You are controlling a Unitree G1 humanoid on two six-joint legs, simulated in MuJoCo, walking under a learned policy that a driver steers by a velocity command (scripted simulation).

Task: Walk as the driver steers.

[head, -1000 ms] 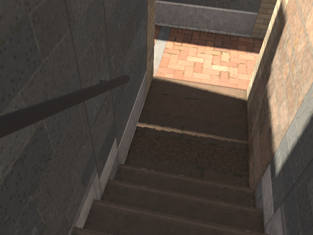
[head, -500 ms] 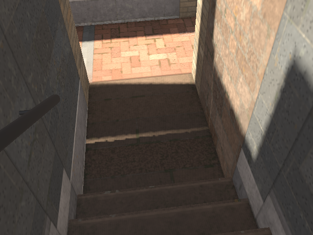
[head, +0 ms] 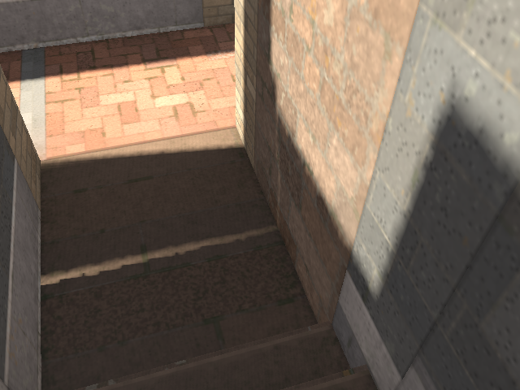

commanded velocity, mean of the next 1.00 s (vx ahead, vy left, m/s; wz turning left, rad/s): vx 0.11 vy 0.00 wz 0.46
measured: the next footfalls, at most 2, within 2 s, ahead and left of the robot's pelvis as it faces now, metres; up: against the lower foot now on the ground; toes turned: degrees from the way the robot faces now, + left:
left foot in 0.20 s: +0.19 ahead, +0.19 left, -0.16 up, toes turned +12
right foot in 0.62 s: +0.28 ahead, -0.02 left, -0.16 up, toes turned +21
